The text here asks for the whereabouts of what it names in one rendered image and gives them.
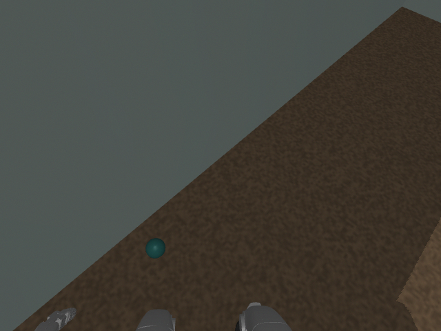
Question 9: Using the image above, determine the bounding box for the left robot hand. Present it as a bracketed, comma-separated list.
[35, 308, 76, 331]

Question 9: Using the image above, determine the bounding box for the ball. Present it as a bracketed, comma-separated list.
[145, 238, 165, 259]

